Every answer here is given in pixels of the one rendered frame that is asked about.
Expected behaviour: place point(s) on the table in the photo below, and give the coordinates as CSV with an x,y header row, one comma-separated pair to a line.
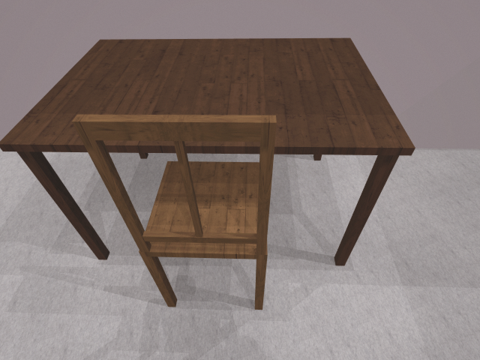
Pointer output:
x,y
325,99

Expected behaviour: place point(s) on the chair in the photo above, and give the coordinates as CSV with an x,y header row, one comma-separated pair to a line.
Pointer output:
x,y
202,209

